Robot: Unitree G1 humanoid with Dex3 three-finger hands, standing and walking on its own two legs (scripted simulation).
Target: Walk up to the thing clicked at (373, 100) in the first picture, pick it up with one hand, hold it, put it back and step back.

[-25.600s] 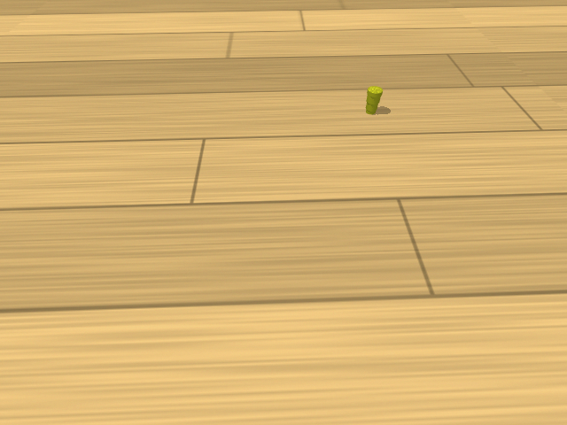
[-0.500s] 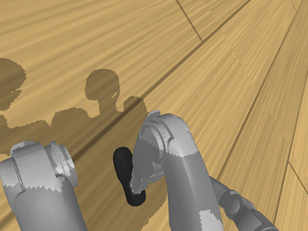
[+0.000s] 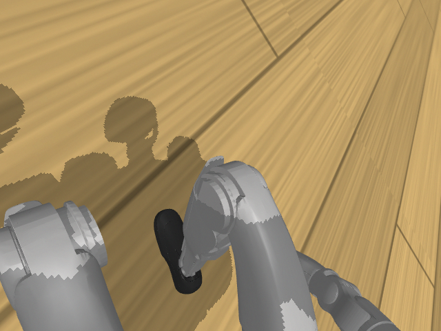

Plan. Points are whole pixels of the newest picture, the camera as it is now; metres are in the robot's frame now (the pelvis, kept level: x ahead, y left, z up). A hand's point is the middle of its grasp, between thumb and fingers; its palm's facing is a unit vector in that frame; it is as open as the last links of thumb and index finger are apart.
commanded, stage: open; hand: left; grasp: from the side
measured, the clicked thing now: out of the picture +0.46 +0.28 -0.20
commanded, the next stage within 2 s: withdraw in 0.20 s
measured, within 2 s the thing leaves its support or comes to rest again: rests again in 0.62 s
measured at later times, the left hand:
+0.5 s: hand out of the picture +0.45 +0.30 -0.16, palm faces +0.44 -0.90 +0.03, open 16.4 cm
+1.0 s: hand out of the picture +0.38 +0.38 -0.06, palm faces +0.29 -0.92 -0.27, open 17.5 cm
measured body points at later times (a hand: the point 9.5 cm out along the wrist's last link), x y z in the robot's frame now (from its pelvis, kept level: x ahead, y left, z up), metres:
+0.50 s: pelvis +0.00 +0.00 +0.00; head +0.24 +0.19 +0.32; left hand +0.43 +0.35 -0.16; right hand +0.15 -0.25 -0.03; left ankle +0.08 +0.12 -0.26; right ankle +0.16 -0.13 -0.26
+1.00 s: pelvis +0.01 +0.00 +0.05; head +0.19 +0.16 +0.43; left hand +0.36 +0.43 -0.04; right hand +0.20 -0.23 -0.02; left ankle +0.08 +0.11 -0.26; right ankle +0.16 -0.13 -0.26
